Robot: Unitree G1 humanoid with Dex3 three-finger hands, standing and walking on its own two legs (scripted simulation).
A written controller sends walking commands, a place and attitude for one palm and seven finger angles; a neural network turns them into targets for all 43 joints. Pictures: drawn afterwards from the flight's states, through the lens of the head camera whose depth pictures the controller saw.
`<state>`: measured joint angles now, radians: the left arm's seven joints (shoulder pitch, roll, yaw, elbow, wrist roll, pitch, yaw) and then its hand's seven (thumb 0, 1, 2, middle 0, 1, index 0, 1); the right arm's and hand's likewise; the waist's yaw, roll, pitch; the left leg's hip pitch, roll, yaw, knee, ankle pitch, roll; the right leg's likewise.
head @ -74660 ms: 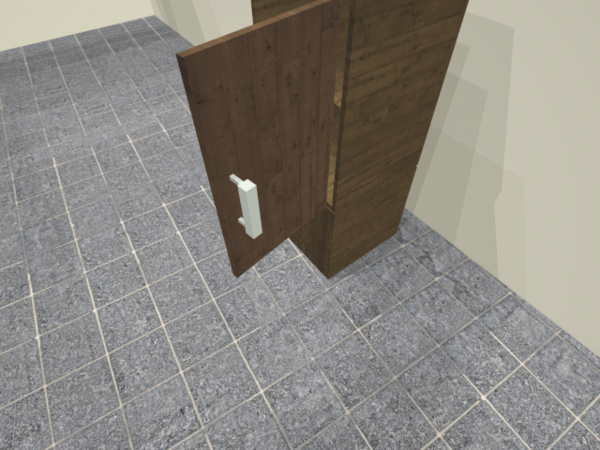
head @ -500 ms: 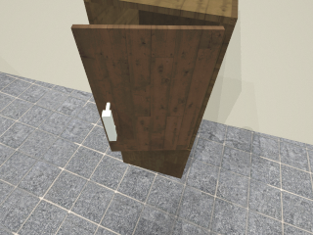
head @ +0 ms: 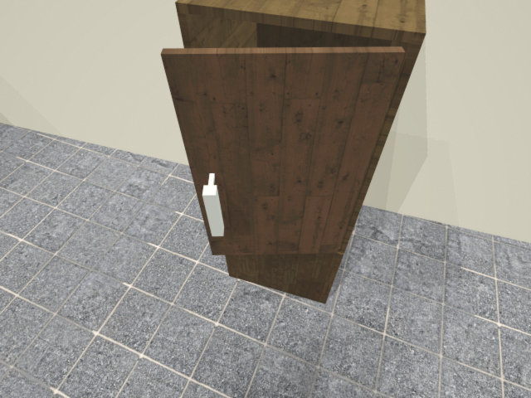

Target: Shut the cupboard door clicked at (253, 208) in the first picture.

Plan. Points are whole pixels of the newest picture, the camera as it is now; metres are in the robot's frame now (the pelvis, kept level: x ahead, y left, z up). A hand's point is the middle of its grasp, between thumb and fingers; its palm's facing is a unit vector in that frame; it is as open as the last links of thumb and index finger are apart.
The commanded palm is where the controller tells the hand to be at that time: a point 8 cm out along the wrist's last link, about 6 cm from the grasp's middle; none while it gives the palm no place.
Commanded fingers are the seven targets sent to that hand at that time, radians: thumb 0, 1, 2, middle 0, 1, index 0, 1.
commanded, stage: look again from close up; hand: left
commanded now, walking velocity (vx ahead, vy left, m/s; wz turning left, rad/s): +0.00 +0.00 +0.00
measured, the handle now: (215, 205) +0.50 +0.15 -0.08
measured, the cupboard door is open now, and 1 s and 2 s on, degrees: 18 18 18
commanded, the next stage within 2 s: raise the hand and make a fist in 0.58 s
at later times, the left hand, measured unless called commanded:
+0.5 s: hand out of the picture +0.06 +0.17 -0.17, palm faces -0.02 -0.97 -0.24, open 7.3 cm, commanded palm none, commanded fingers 0.00 0.90 0.90 -0.20 -0.30 -0.20 -0.30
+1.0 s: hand (181, 364) +0.18 +0.14 -0.05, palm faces +0.08 -1.00 -0.06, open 6.6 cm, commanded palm +0.13 +0.21 -0.07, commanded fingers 0.00 0.90 0.90 -0.49 -0.62 -0.49 -0.62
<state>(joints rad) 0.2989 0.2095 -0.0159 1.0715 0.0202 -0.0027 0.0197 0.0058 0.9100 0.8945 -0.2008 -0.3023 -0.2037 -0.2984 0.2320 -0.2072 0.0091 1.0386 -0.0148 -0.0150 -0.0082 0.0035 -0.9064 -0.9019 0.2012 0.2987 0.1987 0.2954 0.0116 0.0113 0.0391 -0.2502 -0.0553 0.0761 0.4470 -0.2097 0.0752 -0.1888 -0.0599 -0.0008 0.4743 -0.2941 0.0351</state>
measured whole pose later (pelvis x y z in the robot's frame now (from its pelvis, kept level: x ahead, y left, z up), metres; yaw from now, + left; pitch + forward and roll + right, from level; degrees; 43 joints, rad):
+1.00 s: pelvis -0.02 -0.07 -0.09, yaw +1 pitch +14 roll +2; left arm 0.34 0.18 0.25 0.29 -0.32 -0.67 -0.39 0.00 0.91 0.89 -0.33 -0.44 -0.33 -0.44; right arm 0.16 -0.25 -0.06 0.63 0.01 -0.31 0.01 0.01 -0.90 -0.90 0.20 0.30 0.20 0.30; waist 0.01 -0.03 -0.18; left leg -0.90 0.00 0.00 1.13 -0.47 -0.04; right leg -0.86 0.01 -0.03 1.19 -0.58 -0.06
